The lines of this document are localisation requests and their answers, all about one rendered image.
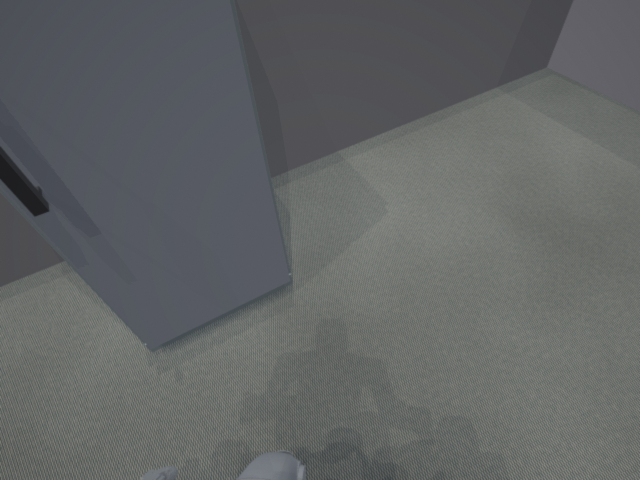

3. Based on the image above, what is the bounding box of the handle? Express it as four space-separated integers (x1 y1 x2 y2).
0 146 49 216

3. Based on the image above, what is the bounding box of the fridge door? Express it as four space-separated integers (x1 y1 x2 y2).
0 0 290 349

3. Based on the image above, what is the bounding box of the robot left thigh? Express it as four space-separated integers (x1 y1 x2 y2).
236 452 306 480

